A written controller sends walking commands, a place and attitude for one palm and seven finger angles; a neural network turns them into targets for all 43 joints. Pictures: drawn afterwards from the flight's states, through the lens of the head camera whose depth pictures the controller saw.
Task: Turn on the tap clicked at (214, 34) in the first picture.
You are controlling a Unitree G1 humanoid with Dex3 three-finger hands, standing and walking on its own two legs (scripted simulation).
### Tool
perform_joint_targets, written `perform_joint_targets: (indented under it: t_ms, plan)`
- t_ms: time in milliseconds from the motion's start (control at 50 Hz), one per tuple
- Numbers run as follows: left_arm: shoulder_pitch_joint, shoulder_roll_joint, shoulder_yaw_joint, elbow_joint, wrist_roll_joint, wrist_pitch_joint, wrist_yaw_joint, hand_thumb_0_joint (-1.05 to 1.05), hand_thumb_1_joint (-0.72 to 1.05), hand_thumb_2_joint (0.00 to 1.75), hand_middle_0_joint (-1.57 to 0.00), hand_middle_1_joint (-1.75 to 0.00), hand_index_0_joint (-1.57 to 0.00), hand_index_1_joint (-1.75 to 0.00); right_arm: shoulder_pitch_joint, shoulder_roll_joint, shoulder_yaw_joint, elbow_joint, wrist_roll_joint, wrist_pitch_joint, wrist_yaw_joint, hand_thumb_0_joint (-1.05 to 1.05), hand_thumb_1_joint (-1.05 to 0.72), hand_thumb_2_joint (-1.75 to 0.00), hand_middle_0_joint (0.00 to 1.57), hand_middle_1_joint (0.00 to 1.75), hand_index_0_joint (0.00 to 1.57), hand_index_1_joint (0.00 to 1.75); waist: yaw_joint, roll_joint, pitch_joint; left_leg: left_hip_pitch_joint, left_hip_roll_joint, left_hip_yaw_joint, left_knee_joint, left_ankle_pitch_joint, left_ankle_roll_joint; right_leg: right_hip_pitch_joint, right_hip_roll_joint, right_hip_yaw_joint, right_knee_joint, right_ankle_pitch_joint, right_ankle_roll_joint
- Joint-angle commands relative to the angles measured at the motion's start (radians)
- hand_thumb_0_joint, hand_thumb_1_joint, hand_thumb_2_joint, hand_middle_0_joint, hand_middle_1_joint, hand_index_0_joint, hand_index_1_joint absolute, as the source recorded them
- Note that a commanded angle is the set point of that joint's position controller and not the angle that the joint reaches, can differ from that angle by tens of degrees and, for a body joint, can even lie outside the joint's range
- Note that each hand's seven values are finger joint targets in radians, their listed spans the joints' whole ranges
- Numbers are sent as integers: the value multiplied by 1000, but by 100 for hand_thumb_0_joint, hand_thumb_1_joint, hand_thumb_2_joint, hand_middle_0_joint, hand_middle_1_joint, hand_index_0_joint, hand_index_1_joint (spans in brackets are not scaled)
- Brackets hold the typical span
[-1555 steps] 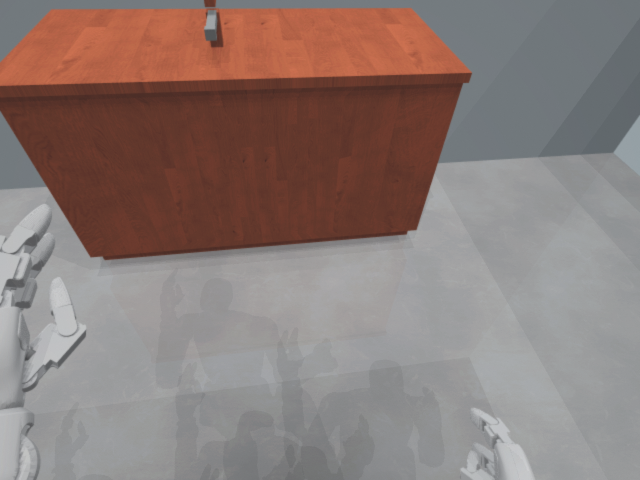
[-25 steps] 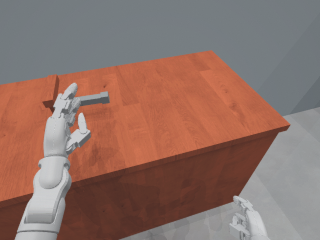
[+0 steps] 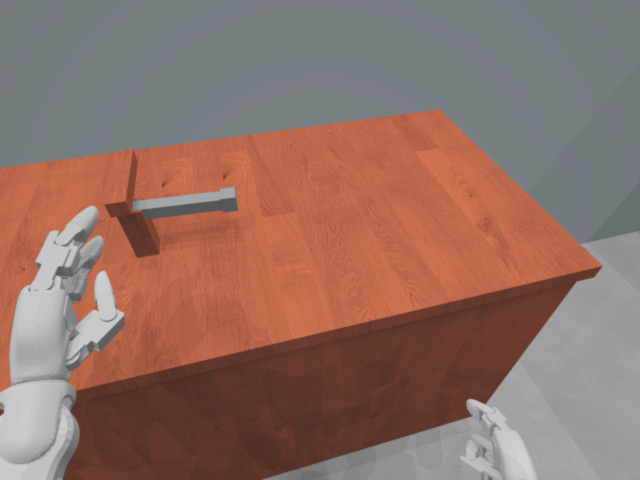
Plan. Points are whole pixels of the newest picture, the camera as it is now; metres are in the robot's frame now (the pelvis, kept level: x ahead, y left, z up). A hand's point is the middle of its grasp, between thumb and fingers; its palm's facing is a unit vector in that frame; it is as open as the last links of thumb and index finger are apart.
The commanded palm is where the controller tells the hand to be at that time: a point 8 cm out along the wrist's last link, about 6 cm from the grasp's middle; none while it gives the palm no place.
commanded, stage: draw the hand back beside the body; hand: left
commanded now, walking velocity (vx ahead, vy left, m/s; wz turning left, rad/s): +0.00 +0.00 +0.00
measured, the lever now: (229, 199) +0.50 +0.21 +0.08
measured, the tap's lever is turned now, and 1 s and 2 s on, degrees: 86 86 86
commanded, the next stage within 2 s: step back with the hand held close in 0.36 s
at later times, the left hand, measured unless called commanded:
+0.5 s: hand (111, 334) +0.20 +0.23 +0.15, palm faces +0.40 -0.86 -0.33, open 7.4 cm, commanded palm +0.15 +0.27 +0.17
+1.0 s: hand (75, 384) +0.15 +0.24 +0.14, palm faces +0.37 -0.83 -0.42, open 7.4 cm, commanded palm +0.10 +0.29 +0.17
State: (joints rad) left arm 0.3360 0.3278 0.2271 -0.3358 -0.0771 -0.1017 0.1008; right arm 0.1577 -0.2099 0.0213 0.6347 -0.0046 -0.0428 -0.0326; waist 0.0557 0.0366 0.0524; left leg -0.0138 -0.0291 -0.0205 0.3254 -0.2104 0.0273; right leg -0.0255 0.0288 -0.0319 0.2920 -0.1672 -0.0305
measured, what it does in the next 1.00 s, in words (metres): shifts its weight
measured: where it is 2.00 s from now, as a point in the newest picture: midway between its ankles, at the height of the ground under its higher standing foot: outside the picture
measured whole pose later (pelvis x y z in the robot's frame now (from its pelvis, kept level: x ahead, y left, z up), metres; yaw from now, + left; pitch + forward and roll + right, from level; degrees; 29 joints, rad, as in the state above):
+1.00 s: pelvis -0.06 +0.00 -0.02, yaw +1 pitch +1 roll -1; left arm 0.52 0.39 0.33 -0.54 -0.06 -0.15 0.16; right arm 0.19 -0.23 0.00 0.55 0.02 -0.02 -0.07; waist 0.00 0.02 0.05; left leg -0.35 -0.03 -0.04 0.56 -0.22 0.03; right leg -0.34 0.02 -0.06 0.48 -0.16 -0.03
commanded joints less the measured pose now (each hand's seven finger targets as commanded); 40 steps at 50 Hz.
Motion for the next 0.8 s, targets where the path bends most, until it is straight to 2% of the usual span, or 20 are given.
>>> perform_joint_targets:
  t_ms: [0, 40, 60, 100, 160, 180, 200, 240, 280, 440, 460, 480, 520, 540, 560, 600, 640, 700, 760, 780]
  plan:
    - [-85, 179, 129, -278, 6, -74, 20, 0, 90, 90, -20, -30, -20, -30, -145, -112, -45, -166, 5, -66, -7, 0, -90, -90, 20, 30, 20, 30, 8, 85, -132, -26, 46, -32, -29, 268, -33, 34, -20, 19, -14, 146, -21]
    - [-24, 179, 146, -254, -1, -68, 21, 0, 90, 90, -20, -30, -20, -30, -141, -113, -47, -167, 3, -67, -7, 0, -90, -90, 20, 30, 20, 30, 10, 10, -115, -43, 47, -31, -22, 262, -27, 30, -21, 13, -14, 152, -18]
    - [-10, 176, 147, -259, -1, -68, 18, 0, 90, 90, -20, -30, -20, -30, -143, -113, -50, -167, 5, -65, -7, 0, -90, -90, 20, 30, 20, 30, 8, -2, -107, -45, 49, -25, -19, 254, -23, 22, -22, 16, -15, 149, -16]
    - [-65, 170, 129, -285, 5, -73, 19, 0, 90, 90, -20, -30, -20, -30, -145, -114, -47, -163, 6, -72, -10, 0, -90, -90, 20, 30, 20, 30, 1, 73, -106, -41, 43, -28, -17, 239, -25, 8, -25, 20, -13, 130, -18]
    - [-83, 158, 111, -251, 4, -69, 24, 0, 90, 90, -20, -30, -20, -30, -145, -115, -47, -158, 8, -79, -17, 0, -90, -90, 20, 30, 20, 30, -4, 13, -84, -42, 42, -29, -17, 192, -17, -17, -24, 17, -19, 97, -14]
    - [-107, 162, 112, -266, 5, -72, 23, 0, 90, 90, -20, -30, -20, -30, -153, -116, -45, -157, 9, -83, -18, 0, -90, -90, 20, 30, 20, 30, -7, 42, -87, -38, 38, -29, -15, 178, -15, -22, -25, 21, -21, 86, -15]
    - [-93, 177, 129, -250, 6, -74, 29, 0, 90, 90, -20, -30, -20, -30, -147, -115, -45, -155, 5, -85, -21, 0, -90, -90, 20, 30, 20, 30, -1, 31, -90, -41, 36, -32, -17, 173, -13, -16, -26, 19, -20, 83, -16]
    - [-80, 163, 117, -244, 3, -74, 27, 0, 90, 90, -20, -30, -20, -30, -153, -112, -45, -156, 7, -86, -22, 0, -90, -90, 20, 30, 20, 30, 1, 5, -88, -42, 37, -27, -14, 170, -9, -15, -28, 20, -21, 83, -14]
    - [-89, 183, 136, -272, 4, -78, 27, 0, 90, 90, -20, -30, -20, -30, -155, -115, -44, -155, 6, -90, -21, 0, -90, -90, 20, 30, 20, 30, 4, 48, -113, -43, 32, -29, -13, 179, -12, 4, -30, 22, -15, 93, -17]
    - [-46, 173, 139, -229, -3, -79, 22, 0, 90, 90, -20, -30, -20, -30, -157, -105, -44, -155, 7, -89, -23, 0, -90, -90, 20, 30, 20, 30, 7, 8, -88, -56, 33, -14, -2, 166, -4, -8, -37, 26, -23, 99, -11]
    - [-87, 178, 132, -271, -3, -85, 22, 0, 90, 90, -20, -30, -20, -30, -164, -105, -43, -160, 7, -92, -23, 0, -90, -90, 20, 30, 20, 30, 6, 19, -98, -48, 31, -13, -1, 160, -2, -6, -38, 29, -25, 95, -10]
    - [-285, 335, 289, -390, -7, -132, 40, 0, 90, 90, -20, -30, -20, -30, -163, -101, -21, -237, 25, -81, -27, 0, -90, -90, 20, 30, 20, 30, -15, 91, 5, -132, 52, -58, 29, 92, 7, -101, -89, 124, -45, 151, -6]
    - [-8, 190, 199, -214, 3, -121, 27, 0, 90, 90, -20, -30, -20, -30, -120, -107, -34, -187, 11, -56, -27, 0, -90, -90, 20, 30, 20, 30, -20, -28, -65, -119, 63, -77, 75, 148, 9, -114, -123, 105, -12, 234, 0]
    - [34, 164, 173, -228, 5, -115, 20, 0, 90, 90, -20, -30, -20, -30, -113, -110, -41, -203, 12, -45, -24, 0, -90, -90, 20, 30, 20, 30, -23, -36, -106, -108, 71, -70, 91, 180, 9, -112, -131, 103, 5, 265, 4]
    - [63, 163, 171, -245, 5, -115, 19, 0, 90, 90, -20, -30, -20, -30, -107, -114, -45, -212, 11, -37, -24, 0, -90, -90, 20, 30, 20, 30, -25, -38, -140, -105, 79, -67, 102, 215, 10, -108, -137, 97, 22, 294, 7]
    - [111, 169, 178, -276, 6, -113, 21, 0, 90, 90, -20, -30, -20, -30, -98, -121, -51, -224, 11, -23, -29, 0, -90, -90, 20, 30, 20, 30, -26, 0, -206, -100, 94, -70, 106, 300, 8, -93, -138, 86, 67, 327, 10]
    - [132, 188, 194, -302, 5, -106, 27, 0, 90, 90, -20, -30, -20, -30, -94, -124, -58, -237, 13, -13, -33, 0, -90, -90, 20, 30, 20, 30, -28, -31, -227, -117, 101, -74, 116, 312, 6, -102, -141, 91, 79, 326, 13]
    - [122, 216, 214, -350, 9, -107, 40, 0, 90, 90, -20, -30, -20, -30, -97, -125, -60, -244, 15, -7, -43, 0, -90, -90, 20, 30, 20, 30, -33, -21, -227, -152, 108, -86, 114, 289, 5, -128, -141, 90, 97, 274, 12]
    - [119, 227, 223, -360, 13, -104, 52, 0, 90, 90, -20, -30, -20, -30, -90, -127, -67, -244, 19, -8, -47, 0, -90, -90, 20, 30, 20, 30, -36, -40, -193, -210, 98, -92, 137, 173, 5, -171, -152, 117, 72, 171, 6]
    - [103, 247, 231, -397, 15, -107, 56, 0, 90, 90, -20, -30, -20, -30, -97, -130, -67, -244, 20, -11, -49, 0, -90, -90, 20, 30, 20, 30, -40, 4, -196, -205, 97, -93, 141, 149, 6, -190, -160, 128, 72, 154, -1]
